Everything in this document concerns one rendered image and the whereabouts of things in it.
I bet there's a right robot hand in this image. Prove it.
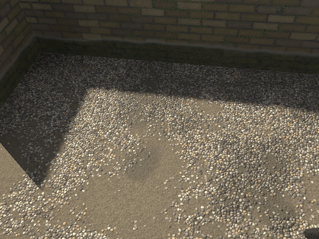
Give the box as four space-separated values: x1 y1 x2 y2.
304 228 319 239

